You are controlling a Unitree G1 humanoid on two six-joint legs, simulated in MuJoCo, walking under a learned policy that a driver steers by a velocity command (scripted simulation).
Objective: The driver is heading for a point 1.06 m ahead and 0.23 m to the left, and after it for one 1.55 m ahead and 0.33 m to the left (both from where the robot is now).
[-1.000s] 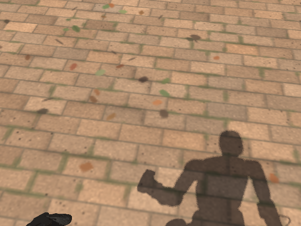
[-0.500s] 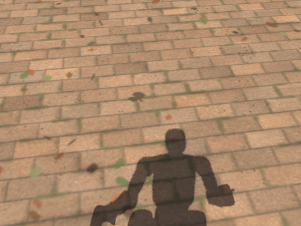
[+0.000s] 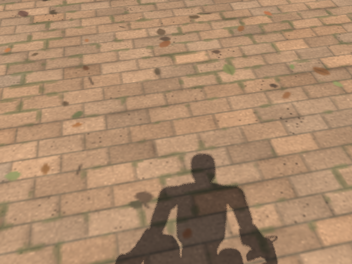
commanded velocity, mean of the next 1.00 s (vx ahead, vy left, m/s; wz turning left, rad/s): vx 0.97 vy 0.00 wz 0.35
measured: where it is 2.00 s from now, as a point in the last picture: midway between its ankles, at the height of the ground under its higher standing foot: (121, 125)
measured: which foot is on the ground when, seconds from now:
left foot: up 0.00-0.18, down 0.20-0.66, up 0.68-1.00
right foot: down 0.00-0.20, up 0.22-0.62, down 0.64-1.00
